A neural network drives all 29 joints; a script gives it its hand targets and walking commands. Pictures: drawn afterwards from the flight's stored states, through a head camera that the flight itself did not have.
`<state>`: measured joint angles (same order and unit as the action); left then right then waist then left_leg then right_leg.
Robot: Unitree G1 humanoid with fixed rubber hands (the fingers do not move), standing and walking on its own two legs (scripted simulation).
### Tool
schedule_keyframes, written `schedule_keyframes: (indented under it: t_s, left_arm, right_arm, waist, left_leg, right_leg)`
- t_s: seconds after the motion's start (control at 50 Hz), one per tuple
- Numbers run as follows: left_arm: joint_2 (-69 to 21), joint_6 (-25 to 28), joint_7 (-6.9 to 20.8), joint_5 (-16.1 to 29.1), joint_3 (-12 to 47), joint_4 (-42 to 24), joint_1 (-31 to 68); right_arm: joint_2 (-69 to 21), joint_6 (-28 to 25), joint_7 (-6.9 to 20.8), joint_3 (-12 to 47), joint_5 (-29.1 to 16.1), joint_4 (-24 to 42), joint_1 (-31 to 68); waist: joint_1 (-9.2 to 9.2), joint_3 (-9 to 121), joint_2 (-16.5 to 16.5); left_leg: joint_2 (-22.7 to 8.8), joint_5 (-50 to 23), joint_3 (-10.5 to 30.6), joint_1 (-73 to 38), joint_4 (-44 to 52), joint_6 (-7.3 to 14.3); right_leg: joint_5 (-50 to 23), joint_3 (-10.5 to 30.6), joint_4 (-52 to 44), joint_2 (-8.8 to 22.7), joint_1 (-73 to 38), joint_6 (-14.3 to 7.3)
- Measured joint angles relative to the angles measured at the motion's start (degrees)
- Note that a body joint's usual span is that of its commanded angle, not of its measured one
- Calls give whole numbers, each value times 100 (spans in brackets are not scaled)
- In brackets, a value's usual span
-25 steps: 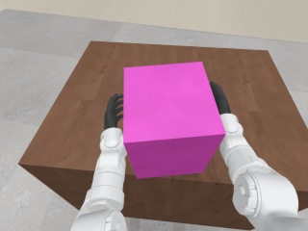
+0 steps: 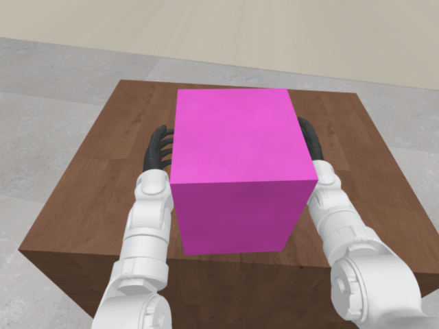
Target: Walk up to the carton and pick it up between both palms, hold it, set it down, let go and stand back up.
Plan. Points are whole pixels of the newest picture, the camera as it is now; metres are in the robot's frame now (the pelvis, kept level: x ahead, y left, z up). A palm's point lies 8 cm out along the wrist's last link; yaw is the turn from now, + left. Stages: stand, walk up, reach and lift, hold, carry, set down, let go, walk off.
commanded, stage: reach and lift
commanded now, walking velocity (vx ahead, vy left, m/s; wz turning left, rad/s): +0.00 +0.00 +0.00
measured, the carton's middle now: (233, 175) +0.39 +0.03 +0.08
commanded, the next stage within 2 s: hold in 1.86 s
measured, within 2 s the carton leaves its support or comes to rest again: neither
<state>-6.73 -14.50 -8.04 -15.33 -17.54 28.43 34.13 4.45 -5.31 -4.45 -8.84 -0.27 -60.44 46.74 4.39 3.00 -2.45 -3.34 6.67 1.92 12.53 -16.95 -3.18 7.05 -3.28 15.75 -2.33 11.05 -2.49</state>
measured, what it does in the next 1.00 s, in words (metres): stands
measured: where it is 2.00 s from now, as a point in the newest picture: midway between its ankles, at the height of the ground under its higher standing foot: outside the picture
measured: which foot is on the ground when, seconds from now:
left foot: down 0.00-1.00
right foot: down 0.00-1.00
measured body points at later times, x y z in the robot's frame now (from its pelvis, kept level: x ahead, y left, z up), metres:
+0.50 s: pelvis +0.00 +0.02 +0.00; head -0.02 +0.05 +0.45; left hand +0.38 +0.17 +0.15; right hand +0.40 -0.12 +0.16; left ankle +0.02 +0.15 -0.75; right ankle +0.01 -0.09 -0.75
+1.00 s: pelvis -0.01 +0.03 +0.00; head -0.05 +0.06 +0.45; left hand +0.38 +0.18 +0.18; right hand +0.39 -0.11 +0.18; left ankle +0.02 +0.15 -0.75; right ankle +0.01 -0.09 -0.75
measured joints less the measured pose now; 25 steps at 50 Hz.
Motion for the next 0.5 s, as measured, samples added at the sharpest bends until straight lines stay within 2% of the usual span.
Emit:
schedule_keyframes:
  t_s: [0.16,0.24,0.34,0.5]
  left_arm:
    - [81,-586,76,-21,105,-439,-29]
    - [111,-847,63,-22,268,-842,-158]
    - [101,-1171,176,-112,244,-1083,-138]
    - [129,-1557,334,-127,284,-1456,-96]
  right_arm:
    - [-61,493,-68,109,-212,396,-45]
    - [-51,681,-109,301,-419,792,-200]
    - [-89,978,-171,319,-480,1104,-285]
    - [-91,1404,-364,465,-684,1823,-531]
  waist:
    - [-238,-118,-76]
    - [-345,-91,-93]
    - [-487,-302,-104]
    - [-607,-454,-81]
  left_leg:
    - [78,56,61,-263,-31,45]
    - [84,107,59,-309,-92,50]
    - [113,158,47,-580,-114,90]
    - [144,211,-22,-734,-193,147]
  right_leg:
    - [56,-62,-26,75,-321,58]
    - [62,-60,-52,81,-409,77]
    - [101,-50,-44,110,-686,115]
    - [125,17,25,145,-822,171]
